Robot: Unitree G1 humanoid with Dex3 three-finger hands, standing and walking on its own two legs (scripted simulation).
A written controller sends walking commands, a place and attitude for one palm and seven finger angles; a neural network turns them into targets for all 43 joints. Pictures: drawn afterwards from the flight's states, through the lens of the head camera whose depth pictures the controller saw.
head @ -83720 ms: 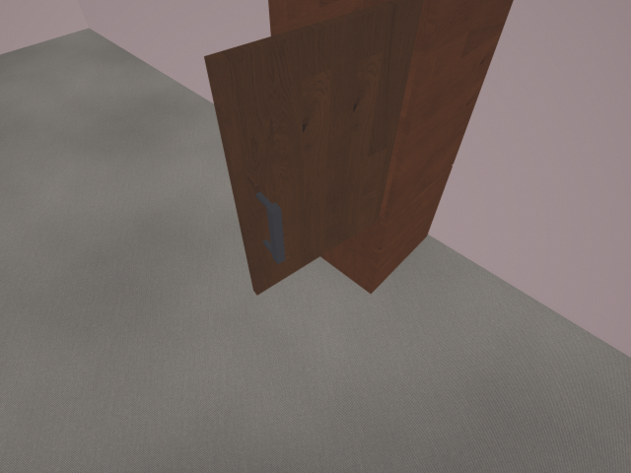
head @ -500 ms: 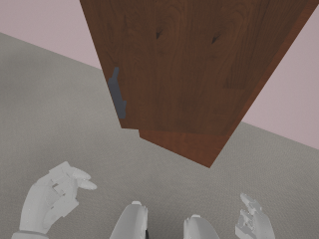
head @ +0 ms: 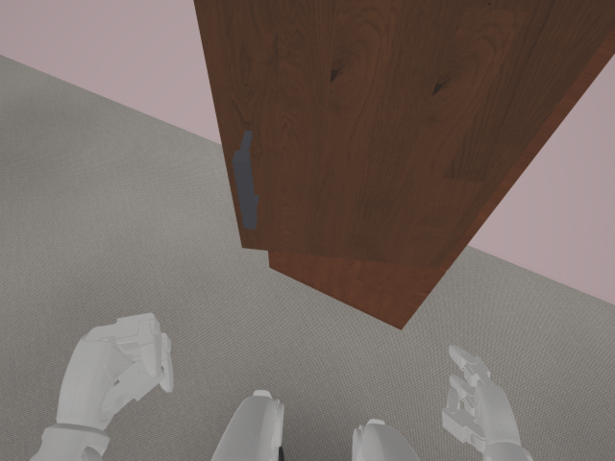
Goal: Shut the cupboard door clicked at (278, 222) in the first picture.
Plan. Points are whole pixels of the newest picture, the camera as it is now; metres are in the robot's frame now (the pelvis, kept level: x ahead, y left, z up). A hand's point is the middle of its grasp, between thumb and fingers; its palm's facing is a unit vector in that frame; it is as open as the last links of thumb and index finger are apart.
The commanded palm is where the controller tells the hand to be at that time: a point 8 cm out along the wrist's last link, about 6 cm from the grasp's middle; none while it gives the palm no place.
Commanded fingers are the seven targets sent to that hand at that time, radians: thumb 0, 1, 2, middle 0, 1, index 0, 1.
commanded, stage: raise the hand and make a fist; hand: left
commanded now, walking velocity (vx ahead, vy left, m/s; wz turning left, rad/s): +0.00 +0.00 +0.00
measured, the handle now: (248, 183) +0.50 +0.14 +0.02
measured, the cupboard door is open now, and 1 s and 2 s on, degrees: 21 21 21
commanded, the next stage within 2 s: bring the fist close to the handle in 0.54 s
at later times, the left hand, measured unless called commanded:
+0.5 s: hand (168, 351) +0.23 +0.18 +0.05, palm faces -0.02 -1.00 -0.03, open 3.1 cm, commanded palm +0.21 +0.23 +0.05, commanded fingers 0.00 0.90 0.90 -1.30 -1.50 -1.30 -1.50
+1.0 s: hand (213, 308) +0.29 +0.15 +0.04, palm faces -0.05 -1.00 -0.03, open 3.1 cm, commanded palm +0.27 +0.20 +0.04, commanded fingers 0.00 0.90 0.90 -1.30 -1.50 -1.30 -1.50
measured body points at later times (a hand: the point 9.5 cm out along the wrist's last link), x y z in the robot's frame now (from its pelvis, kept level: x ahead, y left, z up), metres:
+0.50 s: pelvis +0.01 -0.01 +0.00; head +0.09 +0.01 +0.44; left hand +0.22 +0.24 +0.05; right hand +0.19 -0.25 -0.08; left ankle +0.06 +0.08 -0.62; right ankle +0.01 -0.12 -0.62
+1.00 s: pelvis +0.00 -0.02 -0.01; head +0.09 -0.01 +0.44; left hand +0.28 +0.20 +0.04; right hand +0.19 -0.25 -0.09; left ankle +0.06 +0.08 -0.62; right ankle +0.01 -0.12 -0.62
